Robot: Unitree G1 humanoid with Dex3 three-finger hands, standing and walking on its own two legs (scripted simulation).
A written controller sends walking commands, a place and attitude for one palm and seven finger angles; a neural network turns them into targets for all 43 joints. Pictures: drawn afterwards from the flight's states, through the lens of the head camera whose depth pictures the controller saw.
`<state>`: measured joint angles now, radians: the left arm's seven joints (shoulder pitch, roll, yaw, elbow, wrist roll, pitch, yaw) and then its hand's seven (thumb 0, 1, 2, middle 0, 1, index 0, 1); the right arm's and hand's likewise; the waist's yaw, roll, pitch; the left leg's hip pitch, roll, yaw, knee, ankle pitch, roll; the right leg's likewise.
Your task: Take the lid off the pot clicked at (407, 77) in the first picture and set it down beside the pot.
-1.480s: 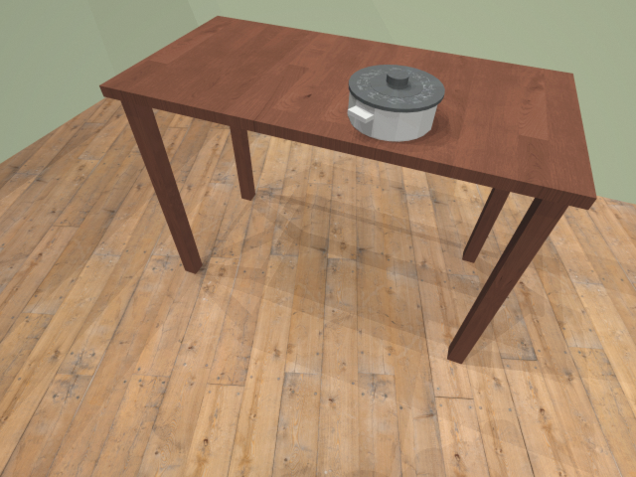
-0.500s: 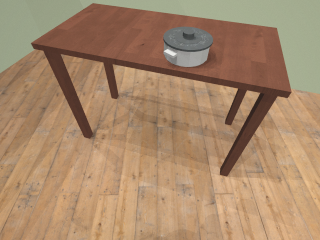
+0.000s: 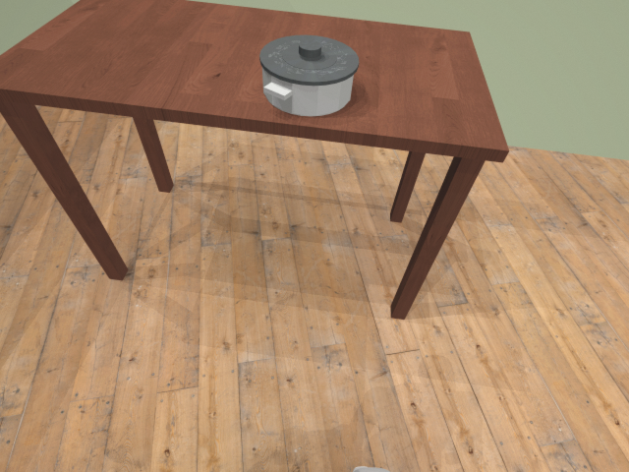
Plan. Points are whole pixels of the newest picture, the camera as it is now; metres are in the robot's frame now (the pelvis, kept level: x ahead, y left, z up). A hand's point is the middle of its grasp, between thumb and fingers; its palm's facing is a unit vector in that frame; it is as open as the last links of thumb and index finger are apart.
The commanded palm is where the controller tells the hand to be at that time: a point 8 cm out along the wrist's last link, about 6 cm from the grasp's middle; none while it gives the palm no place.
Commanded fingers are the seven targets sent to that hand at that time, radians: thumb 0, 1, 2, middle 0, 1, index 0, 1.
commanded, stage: take the last steps up to it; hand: left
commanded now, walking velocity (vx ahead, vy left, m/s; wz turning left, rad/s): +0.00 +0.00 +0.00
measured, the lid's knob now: (310, 48) +0.87 +0.06 +0.11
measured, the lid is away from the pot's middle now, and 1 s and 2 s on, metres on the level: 0.00 0.00 0.00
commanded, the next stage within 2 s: come to a stop and stand still in 1.08 s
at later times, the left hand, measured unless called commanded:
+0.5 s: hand out of the picture +0.03 +0.16 -0.18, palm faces +0.00 -0.99 -0.14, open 7.4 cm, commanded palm none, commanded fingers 0.00 0.90 0.90 -0.20 -0.30 -0.20 -0.30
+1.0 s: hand (246, 328) +0.37 +0.14 -0.16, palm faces -0.08 -0.97 -0.22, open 7.3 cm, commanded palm none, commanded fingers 0.00 0.90 0.90 -0.20 -0.30 -0.20 -0.30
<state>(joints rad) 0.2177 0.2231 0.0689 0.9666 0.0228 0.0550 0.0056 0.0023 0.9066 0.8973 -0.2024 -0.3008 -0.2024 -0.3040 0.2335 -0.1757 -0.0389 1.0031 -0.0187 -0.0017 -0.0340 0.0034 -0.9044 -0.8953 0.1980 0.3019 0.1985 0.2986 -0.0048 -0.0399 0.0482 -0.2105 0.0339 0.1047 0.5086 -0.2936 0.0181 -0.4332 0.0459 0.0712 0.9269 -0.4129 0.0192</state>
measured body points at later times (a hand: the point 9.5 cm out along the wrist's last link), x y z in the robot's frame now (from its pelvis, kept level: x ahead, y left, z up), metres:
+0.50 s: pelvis +0.09 -0.01 +0.00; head +0.10 +0.01 +0.45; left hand +0.04 +0.21 -0.16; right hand +0.12 -0.25 -0.14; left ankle +0.18 +0.11 -0.71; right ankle -0.01 -0.13 -0.74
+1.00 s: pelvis +0.26 -0.04 -0.01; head +0.27 -0.06 +0.44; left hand +0.37 +0.19 -0.14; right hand +0.18 -0.24 -0.18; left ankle +0.19 +0.11 -0.72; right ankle +0.31 -0.14 -0.74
